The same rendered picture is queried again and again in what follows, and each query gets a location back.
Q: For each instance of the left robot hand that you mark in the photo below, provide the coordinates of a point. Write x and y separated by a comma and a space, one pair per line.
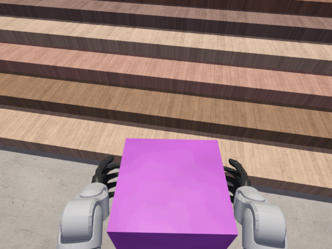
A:
101, 175

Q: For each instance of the robot left forearm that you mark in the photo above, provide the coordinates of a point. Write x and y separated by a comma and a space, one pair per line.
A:
81, 222

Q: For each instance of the right robot hand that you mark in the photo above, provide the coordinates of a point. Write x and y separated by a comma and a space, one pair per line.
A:
240, 177

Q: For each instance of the robot right forearm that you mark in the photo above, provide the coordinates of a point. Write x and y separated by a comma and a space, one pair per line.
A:
263, 223

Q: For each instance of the carton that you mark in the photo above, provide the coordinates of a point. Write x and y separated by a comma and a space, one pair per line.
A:
171, 194

